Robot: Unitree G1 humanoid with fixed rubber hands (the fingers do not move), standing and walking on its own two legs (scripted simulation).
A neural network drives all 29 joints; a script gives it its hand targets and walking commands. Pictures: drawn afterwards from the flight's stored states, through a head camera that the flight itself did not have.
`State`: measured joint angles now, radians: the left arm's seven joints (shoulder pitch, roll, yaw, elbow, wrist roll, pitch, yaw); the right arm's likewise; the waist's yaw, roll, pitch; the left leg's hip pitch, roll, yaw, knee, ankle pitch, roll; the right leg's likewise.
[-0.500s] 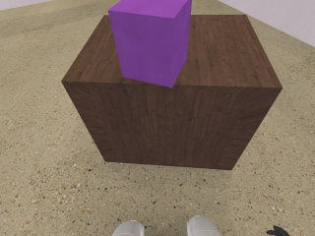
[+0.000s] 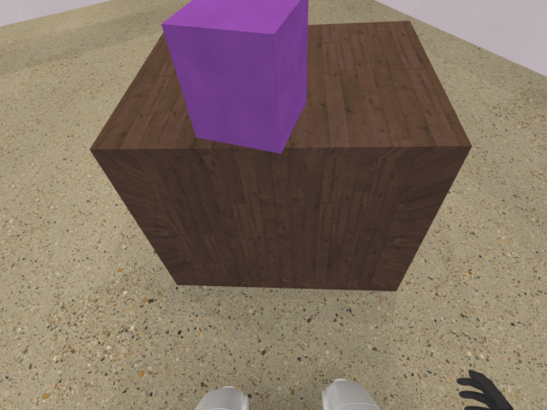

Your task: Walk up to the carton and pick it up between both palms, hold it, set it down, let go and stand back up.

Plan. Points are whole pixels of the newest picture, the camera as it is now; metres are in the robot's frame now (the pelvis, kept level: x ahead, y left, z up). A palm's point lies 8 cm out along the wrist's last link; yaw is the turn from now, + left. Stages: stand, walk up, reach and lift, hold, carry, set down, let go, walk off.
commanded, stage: walk up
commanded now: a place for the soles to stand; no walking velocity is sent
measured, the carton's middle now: (247, 70) +0.74 +0.05 +0.12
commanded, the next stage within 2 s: none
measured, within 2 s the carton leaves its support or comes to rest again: neither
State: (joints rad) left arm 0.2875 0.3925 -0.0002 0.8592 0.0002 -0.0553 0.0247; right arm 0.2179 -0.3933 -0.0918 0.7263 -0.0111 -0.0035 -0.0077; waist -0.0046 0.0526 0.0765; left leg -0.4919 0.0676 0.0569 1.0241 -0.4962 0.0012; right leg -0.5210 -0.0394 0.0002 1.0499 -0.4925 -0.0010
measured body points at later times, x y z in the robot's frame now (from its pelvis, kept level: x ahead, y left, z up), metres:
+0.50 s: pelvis +0.05 +0.05 +0.01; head +0.04 +0.04 +0.46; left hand +0.13 +0.36 -0.09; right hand +0.13 -0.27 -0.09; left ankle +0.09 +0.14 -0.67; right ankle +0.04 -0.09 -0.63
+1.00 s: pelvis +0.18 +0.02 +0.03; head +0.19 -0.01 +0.48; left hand +0.25 +0.34 -0.06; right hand +0.25 -0.30 -0.09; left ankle +0.21 +0.15 -0.60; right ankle +0.24 -0.11 -0.67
